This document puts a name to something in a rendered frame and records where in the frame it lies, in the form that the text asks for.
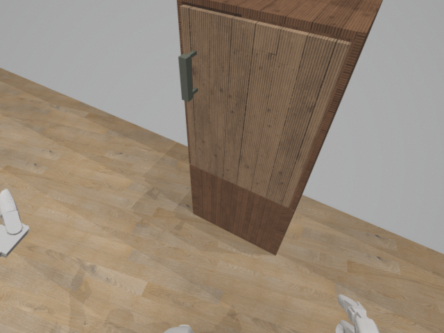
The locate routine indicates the right robot hand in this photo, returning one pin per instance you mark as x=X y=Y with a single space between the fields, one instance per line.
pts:
x=357 y=314

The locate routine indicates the left robot hand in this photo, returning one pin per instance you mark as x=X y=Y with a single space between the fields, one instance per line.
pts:
x=13 y=231

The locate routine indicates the handle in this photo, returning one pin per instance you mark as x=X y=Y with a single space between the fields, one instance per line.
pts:
x=185 y=76

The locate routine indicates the cupboard door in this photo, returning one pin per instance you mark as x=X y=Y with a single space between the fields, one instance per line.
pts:
x=262 y=93

